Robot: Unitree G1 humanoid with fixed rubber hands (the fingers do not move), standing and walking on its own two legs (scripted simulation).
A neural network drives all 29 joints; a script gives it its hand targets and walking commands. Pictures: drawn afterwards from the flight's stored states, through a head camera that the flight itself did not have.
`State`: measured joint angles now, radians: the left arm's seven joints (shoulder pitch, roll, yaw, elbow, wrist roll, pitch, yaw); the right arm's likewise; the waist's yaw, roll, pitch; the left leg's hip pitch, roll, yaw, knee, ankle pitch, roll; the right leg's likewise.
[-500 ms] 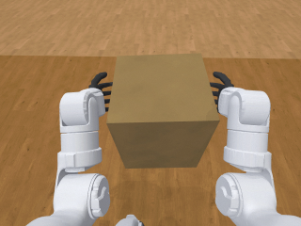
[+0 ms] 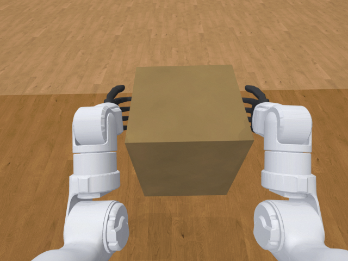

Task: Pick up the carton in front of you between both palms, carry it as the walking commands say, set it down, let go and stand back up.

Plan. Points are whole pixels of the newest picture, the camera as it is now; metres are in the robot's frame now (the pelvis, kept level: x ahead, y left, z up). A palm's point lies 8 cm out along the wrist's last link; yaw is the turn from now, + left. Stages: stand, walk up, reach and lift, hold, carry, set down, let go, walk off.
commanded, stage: carry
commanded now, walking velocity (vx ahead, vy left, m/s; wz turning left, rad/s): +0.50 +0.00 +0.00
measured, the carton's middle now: (184, 135) +0.39 -0.01 +0.10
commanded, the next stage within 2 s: none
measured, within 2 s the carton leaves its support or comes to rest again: neither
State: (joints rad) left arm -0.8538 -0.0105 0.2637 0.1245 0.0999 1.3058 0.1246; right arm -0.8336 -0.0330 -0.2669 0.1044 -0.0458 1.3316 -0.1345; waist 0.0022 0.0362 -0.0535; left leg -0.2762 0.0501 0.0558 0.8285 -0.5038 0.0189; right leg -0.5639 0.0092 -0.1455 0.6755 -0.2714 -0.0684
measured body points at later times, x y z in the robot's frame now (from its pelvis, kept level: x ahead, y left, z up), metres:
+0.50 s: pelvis +0.28 +0.04 +0.04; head +0.30 +0.04 +0.49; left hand +0.68 +0.17 +0.18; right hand +0.65 -0.14 +0.18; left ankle +0.34 +0.11 -0.68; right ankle +0.18 -0.08 -0.58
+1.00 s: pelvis +0.55 -0.01 +0.08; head +0.59 -0.02 +0.53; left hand +0.92 +0.17 +0.21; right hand +0.95 -0.14 +0.21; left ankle +0.55 +0.12 -0.56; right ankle +0.57 -0.08 -0.66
